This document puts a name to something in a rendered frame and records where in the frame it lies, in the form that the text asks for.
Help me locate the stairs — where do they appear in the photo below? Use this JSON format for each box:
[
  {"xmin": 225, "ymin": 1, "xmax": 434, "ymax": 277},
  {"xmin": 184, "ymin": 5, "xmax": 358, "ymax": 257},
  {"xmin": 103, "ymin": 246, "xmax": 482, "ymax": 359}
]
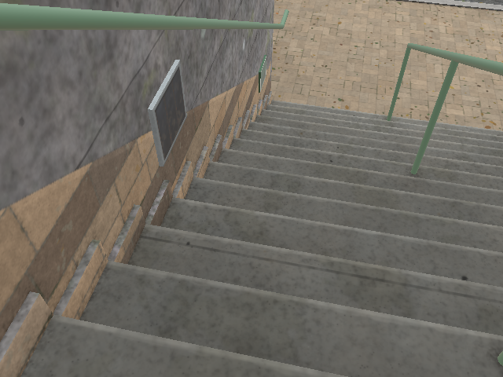
[{"xmin": 80, "ymin": 100, "xmax": 503, "ymax": 377}]

